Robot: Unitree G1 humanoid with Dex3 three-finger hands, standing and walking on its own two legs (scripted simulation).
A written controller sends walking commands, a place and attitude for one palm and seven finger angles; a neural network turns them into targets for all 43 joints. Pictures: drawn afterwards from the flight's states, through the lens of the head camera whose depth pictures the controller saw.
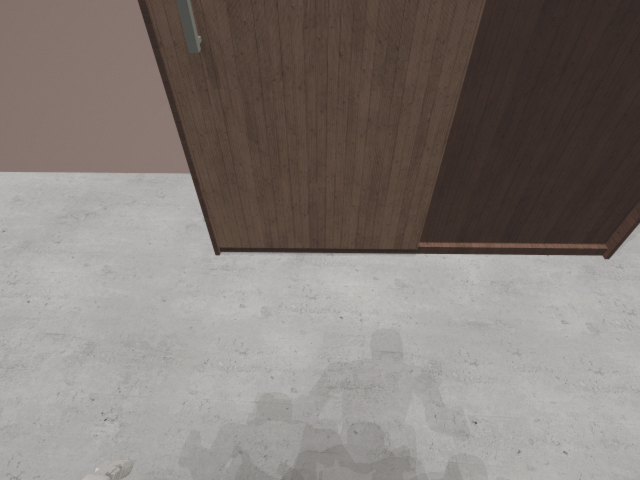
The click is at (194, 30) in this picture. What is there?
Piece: wardrobe's sliding door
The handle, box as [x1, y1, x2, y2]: [176, 0, 201, 52]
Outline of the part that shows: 176,0 189,52 198,52 200,49 199,43 201,40 200,36 198,36 196,33 189,0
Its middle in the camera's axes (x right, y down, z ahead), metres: -0.32 -0.54 +0.93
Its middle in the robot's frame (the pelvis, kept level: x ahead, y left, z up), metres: +1.06 +0.37 +0.17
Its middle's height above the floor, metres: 0.94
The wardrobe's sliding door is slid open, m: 0.00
